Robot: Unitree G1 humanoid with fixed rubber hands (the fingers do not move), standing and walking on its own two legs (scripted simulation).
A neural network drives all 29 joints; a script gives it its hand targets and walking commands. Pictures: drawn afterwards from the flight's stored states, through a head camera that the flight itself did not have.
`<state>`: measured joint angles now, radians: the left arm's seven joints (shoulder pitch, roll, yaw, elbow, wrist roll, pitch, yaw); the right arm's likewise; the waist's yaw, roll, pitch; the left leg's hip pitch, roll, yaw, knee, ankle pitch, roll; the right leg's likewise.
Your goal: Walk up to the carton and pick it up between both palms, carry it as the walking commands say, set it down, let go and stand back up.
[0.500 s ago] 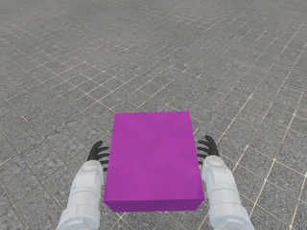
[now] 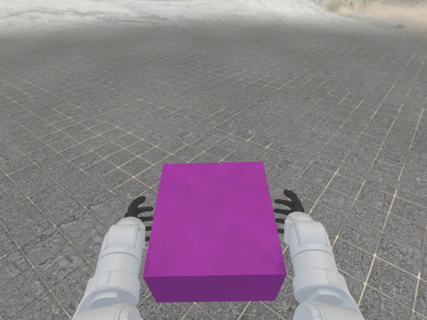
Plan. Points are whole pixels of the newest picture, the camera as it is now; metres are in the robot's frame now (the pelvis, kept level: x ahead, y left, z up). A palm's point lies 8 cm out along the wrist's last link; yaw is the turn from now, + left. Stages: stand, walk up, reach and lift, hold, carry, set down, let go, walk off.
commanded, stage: reach and lift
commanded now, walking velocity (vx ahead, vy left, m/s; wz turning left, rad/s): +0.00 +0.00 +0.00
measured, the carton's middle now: (214, 226) +0.36 -0.02 -0.02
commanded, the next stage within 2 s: hold in 0.92 s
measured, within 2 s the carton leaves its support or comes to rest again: neither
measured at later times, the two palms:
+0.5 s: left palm (123, 235) +0.29 +0.17 +0.05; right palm (287, 223) +0.30 -0.17 +0.04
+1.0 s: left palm (123, 242) +0.28 +0.17 +0.04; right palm (289, 229) +0.29 -0.17 +0.04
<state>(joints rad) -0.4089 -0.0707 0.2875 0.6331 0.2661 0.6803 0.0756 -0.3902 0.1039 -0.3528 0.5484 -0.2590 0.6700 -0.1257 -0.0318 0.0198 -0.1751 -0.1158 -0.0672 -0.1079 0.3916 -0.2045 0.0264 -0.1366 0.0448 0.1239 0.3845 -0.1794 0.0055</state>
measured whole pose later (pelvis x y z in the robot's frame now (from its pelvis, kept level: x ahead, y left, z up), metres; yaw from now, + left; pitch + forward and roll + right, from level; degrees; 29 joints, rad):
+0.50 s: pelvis +0.01 -0.01 +0.00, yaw +1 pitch -4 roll +0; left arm -0.30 -0.10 0.29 0.44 0.28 0.73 0.04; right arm -0.28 0.16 -0.32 0.40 -0.29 0.68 -0.10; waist 0.02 0.04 -0.14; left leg -0.07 -0.05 -0.13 0.33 -0.19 0.01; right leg -0.09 0.05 0.09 0.34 -0.18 -0.02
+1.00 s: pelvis +0.01 -0.01 +0.00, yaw +1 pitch -5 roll +0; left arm -0.26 -0.12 0.28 0.37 0.27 0.74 0.05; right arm -0.26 0.15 -0.30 0.34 -0.28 0.71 -0.08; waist 0.00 0.04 -0.10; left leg -0.07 -0.06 -0.12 0.35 -0.19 0.02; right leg -0.09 0.04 0.10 0.34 -0.17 -0.01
